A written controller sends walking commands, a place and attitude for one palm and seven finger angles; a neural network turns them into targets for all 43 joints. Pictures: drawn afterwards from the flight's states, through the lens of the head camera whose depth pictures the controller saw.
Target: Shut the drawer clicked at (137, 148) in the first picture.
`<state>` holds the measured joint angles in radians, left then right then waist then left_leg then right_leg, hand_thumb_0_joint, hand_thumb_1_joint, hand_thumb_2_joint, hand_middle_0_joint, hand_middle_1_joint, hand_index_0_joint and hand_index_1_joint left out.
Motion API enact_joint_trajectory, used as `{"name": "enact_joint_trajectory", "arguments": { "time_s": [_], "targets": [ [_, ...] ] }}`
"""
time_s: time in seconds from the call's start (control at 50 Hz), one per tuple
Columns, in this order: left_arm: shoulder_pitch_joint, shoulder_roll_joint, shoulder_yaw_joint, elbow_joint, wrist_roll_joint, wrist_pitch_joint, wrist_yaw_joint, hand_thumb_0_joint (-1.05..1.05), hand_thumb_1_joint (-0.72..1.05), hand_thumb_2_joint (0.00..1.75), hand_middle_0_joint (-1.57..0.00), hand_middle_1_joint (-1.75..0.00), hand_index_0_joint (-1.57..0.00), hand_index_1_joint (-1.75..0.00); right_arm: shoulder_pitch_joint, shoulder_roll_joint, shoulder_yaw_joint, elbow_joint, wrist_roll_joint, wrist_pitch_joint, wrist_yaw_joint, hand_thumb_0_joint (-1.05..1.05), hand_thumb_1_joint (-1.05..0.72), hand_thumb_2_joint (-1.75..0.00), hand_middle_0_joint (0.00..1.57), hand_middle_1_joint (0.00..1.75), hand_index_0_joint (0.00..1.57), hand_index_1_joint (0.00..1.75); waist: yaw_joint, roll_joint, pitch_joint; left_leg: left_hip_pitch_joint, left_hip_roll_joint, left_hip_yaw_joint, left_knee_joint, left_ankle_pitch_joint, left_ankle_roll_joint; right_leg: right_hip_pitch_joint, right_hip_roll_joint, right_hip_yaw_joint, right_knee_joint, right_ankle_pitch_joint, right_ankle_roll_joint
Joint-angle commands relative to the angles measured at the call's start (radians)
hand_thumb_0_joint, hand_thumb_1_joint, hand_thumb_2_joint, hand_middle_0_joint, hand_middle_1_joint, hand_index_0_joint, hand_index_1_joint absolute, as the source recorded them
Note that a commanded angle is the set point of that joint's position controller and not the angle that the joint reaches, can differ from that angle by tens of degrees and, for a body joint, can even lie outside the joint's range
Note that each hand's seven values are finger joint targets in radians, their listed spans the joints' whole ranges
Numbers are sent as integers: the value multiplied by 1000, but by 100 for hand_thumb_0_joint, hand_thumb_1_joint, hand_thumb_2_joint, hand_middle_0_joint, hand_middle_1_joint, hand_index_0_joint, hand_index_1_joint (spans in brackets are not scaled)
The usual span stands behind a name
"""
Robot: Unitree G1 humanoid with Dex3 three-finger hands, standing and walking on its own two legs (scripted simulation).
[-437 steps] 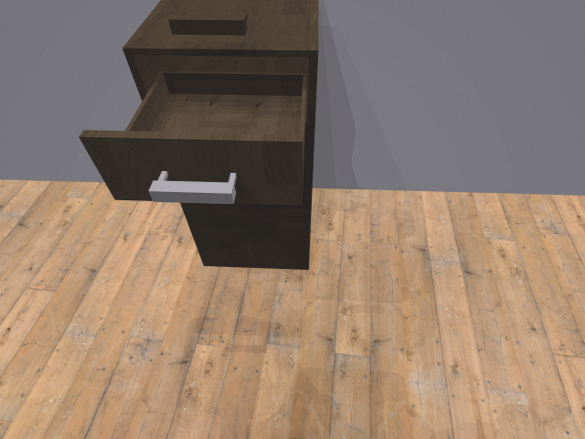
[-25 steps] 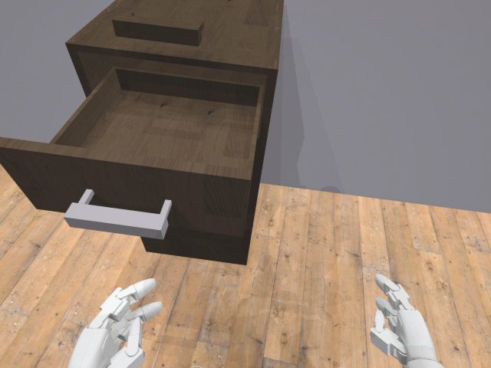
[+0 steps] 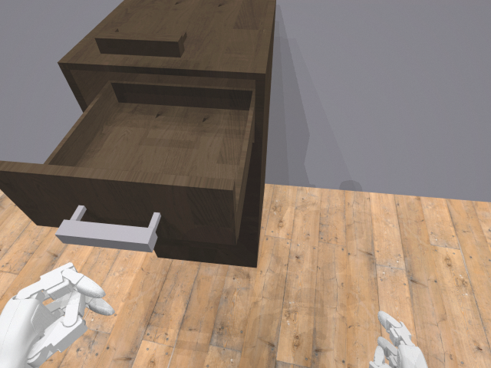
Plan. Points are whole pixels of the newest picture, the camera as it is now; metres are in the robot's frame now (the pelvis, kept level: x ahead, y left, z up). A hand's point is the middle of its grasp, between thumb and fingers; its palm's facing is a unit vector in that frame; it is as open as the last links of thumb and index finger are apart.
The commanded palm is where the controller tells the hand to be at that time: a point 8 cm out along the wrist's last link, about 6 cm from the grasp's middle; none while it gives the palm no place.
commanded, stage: raise the hand and make a fist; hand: left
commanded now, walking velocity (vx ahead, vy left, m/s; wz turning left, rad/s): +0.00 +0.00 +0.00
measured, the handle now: (113, 224) +0.32 +0.24 +0.07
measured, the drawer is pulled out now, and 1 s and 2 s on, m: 0.29 0.29 0.29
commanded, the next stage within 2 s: bring the fist close to the handle in 1.00 s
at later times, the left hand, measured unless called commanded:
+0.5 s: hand (53, 328) +0.15 +0.22 +0.14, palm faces -0.02 -0.99 -0.11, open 3.2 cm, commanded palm +0.10 +0.27 +0.16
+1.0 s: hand (36, 323) +0.15 +0.22 +0.16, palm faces +0.04 -0.99 -0.15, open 3.3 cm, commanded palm +0.10 +0.27 +0.17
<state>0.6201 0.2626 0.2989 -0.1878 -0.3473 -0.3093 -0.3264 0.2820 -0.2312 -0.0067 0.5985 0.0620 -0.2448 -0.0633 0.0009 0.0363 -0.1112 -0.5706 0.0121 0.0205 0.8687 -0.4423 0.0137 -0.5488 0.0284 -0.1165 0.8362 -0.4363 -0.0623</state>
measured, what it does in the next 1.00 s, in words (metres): stands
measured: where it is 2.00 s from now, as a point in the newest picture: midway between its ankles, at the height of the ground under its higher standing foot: outside the picture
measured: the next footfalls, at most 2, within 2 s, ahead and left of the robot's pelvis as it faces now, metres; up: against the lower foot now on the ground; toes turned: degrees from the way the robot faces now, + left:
none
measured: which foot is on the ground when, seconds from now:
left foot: down 0.00-1.00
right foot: down 0.00-1.00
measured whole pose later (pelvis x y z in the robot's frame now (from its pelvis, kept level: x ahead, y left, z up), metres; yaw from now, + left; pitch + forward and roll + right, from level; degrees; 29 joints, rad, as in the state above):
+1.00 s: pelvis +0.00 +0.01 +0.03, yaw +0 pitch +0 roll -1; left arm 0.62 0.30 0.30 -0.43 -0.35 -0.07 -0.32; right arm 0.24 -0.27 0.05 0.61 0.08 -0.41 -0.06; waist 0.06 0.07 -0.09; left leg -0.30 0.00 0.02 0.67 -0.36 0.03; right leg -0.27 0.03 -0.11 0.61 -0.34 -0.05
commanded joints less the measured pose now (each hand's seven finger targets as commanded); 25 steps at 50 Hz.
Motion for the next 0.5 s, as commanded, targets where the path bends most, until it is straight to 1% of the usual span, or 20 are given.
{"name": "enact_joint_trajectory", "arguments": {
  "time_s": [0.0,0.02,0.04,0.06,0.08,0.1,0.12,0.14,0.18,0.2,0.22,0.28,0.3,0.34,0.36,0.38,0.4,0.42,0.44,0.48],
  "targets": [
    [60,101,-4,-191,-20,-52,-69,0,90,90,-112,-130,-112,-130,-138,-116,-38,-208,15,-122,-1,0,-90,-90,20,30,20,30,9,-57,-109,58,-15,-62,-91,267,21,145,-73,189,-197,363,113],
    [54,117,7,-205,-26,-49,-78,0,90,90,-114,-132,-114,-132,-133,-120,-40,-209,17,-135,-4,0,-90,-90,20,30,20,30,13,-67,-121,71,-14,-63,-99,266,21,151,-68,179,-201,339,106],
    [39,118,-4,-225,-27,-49,-78,0,90,90,-116,-134,-116,-134,-145,-125,-37,-200,13,-144,-8,0,-90,-90,20,30,20,30,8,-64,-100,85,-12,-66,-102,271,26,140,-61,172,-206,330,100],
    [27,138,18,-258,-29,-54,-71,0,90,90,-118,-136,-118,-136,-128,-127,-41,-197,12,-153,-8,0,-90,-90,20,30,20,30,15,-60,-127,105,-12,-68,-117,279,25,149,-54,155,-202,315,87],
    [42,142,21,-289,-25,-58,-59,0,90,90,-120,-138,-120,-138,-130,-123,-41,-200,10,-164,-6,0,-90,-90,20,30,20,30,26,-26,-126,122,-12,-68,-132,293,24,150,-44,131,-192,306,69],
    [35,146,24,-325,-22,-65,-43,0,90,90,-122,-140,-122,-140,-131,-121,-40,-200,8,-173,-3,0,-90,-90,20,30,20,30,30,-12,-133,142,-10,-67,-145,304,22,149,-36,110,-183,295,57],
    [52,158,49,-339,-17,-69,-20,0,90,90,-124,-143,-124,-143,-134,-115,-43,-195,8,-178,-2,0,-90,-90,20,30,20,30,41,-9,-132,153,-7,-67,-156,307,19,146,-28,92,-177,278,49],
    [57,170,61,-350,-5,-68,6,0,90,90,-126,-145,-126,-145,-145,-117,-40,-184,4,-176,0,0,-90,-90,20,30,20,30,50,9,-112,157,-6,-66,-164,309,18,140,-24,81,-177,266,42],
    [70,130,33,-373,4,-60,35,0,90,90,-130,-149,-130,-149,-146,-107,-34,-194,8,-174,7,0,-90,-90,20,30,20,30,47,40,-90,181,-3,-68,-192,298,9,126,-15,47,-170,241,34],
    [66,114,14,-386,6,-50,43,0,90,90,-132,-151,-132,-151,-155,-106,-29,-198,9,-177,11,0,-90,-90,20,30,20,30,45,67,-79,194,-1,-71,-200,294,5,120,-15,38,-170,236,33],
    [68,107,4,-379,9,-31,48,0,90,90,-134,-153,-134,-153,-160,-107,-25,-202,11,-177,13,0,-90,-90,20,30,20,30,44,68,-58,194,3,-75,-209,277,1,113,-13,30,-172,220,33],
    [36,84,-50,-381,20,37,43,0,90,90,-140,-160,-140,-160,-172,-113,-11,-209,15,-173,12,0,-90,-90,20,30,20,30,33,35,-7,187,9,-89,-241,226,1,112,-10,28,-199,187,35],
    [14,105,-41,-381,25,59,38,0,90,90,-140,-160,-140,-160,-174,-116,-10,-209,18,-174,8,0,-90,-90,20,30,20,30,32,15,-7,187,11,-92,-250,205,2,120,-10,33,-210,170,36],
    [-3,125,-35,-392,36,102,31,0,90,90,-140,-160,-140,-160,-190,-119,-1,-211,21,-175,2,0,-90,-90,20,30,20,30,37,15,17,194,14,-96,-269,192,5,136,-9,37,-230,160,34],
    [-14,119,-44,-418,37,117,28,0,90,90,-140,-160,-140,-160,-185,-115,5,-217,20,-176,1,0,-90,-90,20,30,20,30,36,-1,12,205,13,-99,-279,201,5,145,-8,34,-235,171,34],
    [-35,139,-31,-438,41,133,28,0,90,90,-140,-160,-140,-160,-186,-115,8,-218,22,-177,1,0,-90,-90,20,30,20,30,39,20,13,215,16,-103,-288,203,1,149,-6,32,-237,168,33],
    [-63,133,-41,-466,40,142,28,0,90,90,-140,-160,-140,-160,-185,-113,15,-220,21,-180,0,0,-90,-90,20,30,20,30,37,30,8,231,16,-109,-297,197,-1,150,-6,28,-240,162,33],
    [-89,144,-28,-475,38,151,33,0,90,90,-140,-160,-140,-160,-186,-112,19,-218,20,-183,-2,0,-90,-90,20,30,20,30,37,20,12,234,18,-113,-305,185,-2,153,-6,26,-245,153,35],
    [-121,161,-9,-499,38,153,42,0,90,90,-140,-160,-140,-160,-193,-116,23,-210,18,-185,-3,0,-90,-90,20,30,20,30,40,50,18,243,18,-114,-312,176,-4,160,-5,26,-250,144,33],
    [-110,147,-6,-505,34,164,50,0,90,90,-140,-160,-140,-160,-189,-107,30,-208,17,-192,-1,0,-90,-90,20,30,20,30,46,65,15,265,19,-122,-330,193,-14,174,-3,20,-254,155,29]
  ]
}}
